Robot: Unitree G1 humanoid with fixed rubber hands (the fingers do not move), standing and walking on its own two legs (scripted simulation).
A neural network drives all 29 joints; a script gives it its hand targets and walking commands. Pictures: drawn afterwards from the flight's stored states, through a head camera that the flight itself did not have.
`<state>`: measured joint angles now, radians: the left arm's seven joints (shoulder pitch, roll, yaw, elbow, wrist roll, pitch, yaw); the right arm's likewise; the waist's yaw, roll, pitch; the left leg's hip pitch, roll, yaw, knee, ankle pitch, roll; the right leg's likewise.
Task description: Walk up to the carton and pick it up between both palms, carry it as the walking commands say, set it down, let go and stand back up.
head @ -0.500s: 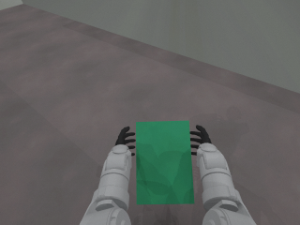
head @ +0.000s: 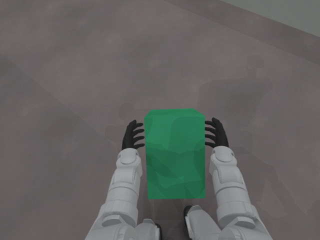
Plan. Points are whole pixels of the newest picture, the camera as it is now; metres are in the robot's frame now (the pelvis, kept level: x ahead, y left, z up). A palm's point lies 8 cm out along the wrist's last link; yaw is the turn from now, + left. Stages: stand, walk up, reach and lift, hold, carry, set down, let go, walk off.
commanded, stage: set down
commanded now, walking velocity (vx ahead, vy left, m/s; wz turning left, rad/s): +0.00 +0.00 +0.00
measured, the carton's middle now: (173, 147) +0.38 -0.04 -0.16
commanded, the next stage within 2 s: none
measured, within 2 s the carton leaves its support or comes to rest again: neither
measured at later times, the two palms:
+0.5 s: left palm (136, 150) +0.37 +0.08 -0.15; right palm (210, 150) +0.35 -0.15 -0.15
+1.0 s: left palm (140, 150) +0.40 +0.08 -0.23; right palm (206, 147) +0.38 -0.16 -0.23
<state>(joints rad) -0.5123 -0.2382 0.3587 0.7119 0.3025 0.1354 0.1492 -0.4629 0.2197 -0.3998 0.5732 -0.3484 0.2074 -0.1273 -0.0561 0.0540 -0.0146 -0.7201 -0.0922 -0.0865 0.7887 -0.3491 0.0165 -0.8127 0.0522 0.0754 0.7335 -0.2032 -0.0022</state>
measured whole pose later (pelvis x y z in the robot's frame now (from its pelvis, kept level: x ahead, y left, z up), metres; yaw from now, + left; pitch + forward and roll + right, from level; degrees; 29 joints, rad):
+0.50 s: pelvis -0.03 -0.01 -0.08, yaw +0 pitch +28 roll +1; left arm -0.70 -0.16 0.36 0.76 0.24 0.13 0.16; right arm -0.63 0.22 -0.41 0.60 -0.28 0.17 -0.25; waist -0.03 0.03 -0.09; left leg -1.23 -0.10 -0.07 1.24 -0.49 -0.01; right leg -1.34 0.08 0.06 1.17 -0.32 -0.01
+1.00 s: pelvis -0.04 +0.01 -0.15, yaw +2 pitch +35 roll +1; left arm -0.86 -0.16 0.36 0.78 0.19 0.16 0.25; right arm -0.82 0.12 -0.44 0.69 -0.26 0.20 -0.18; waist -0.07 0.05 -0.10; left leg -1.56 -0.15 -0.03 1.52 -0.57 0.01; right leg -1.66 0.05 0.07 1.45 -0.40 0.03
